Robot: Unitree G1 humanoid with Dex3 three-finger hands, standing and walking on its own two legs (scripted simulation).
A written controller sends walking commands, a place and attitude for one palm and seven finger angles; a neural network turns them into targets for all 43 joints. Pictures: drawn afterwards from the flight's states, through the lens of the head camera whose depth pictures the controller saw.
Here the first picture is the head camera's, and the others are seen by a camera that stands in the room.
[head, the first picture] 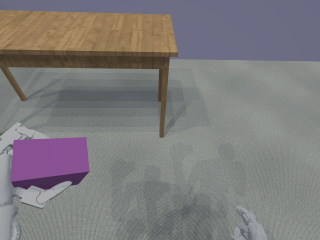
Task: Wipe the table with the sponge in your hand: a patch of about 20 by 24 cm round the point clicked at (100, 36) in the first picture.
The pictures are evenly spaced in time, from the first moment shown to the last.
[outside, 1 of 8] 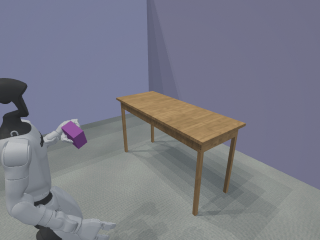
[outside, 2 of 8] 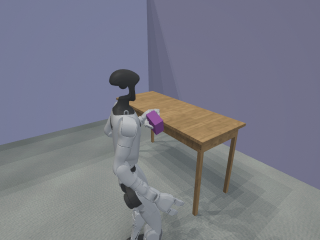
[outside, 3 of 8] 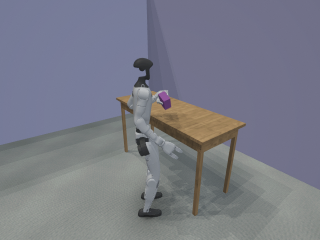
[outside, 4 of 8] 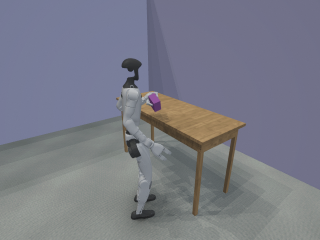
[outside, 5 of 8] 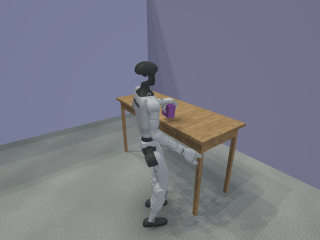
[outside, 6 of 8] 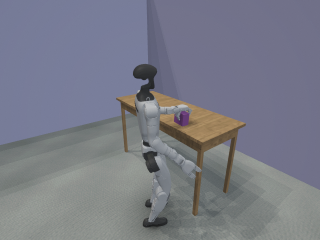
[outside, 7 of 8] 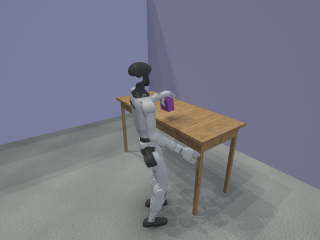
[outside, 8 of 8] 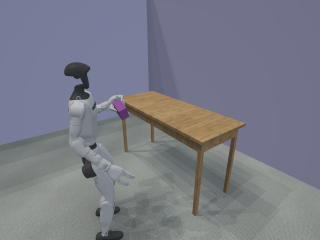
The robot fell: no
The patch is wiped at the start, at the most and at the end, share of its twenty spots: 0.00 1.00 1.00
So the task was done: yes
